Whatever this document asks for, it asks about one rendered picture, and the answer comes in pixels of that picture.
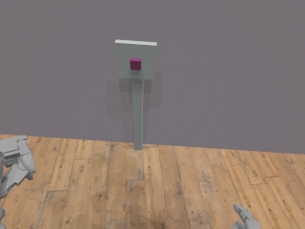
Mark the robot left hand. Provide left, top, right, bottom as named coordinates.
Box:
left=0, top=135, right=36, bottom=203

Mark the panel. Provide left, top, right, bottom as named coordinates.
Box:
left=114, top=39, right=157, bottom=151

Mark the button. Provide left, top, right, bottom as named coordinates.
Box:
left=130, top=58, right=141, bottom=71

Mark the robot right hand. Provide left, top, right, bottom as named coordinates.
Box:
left=232, top=203, right=261, bottom=229

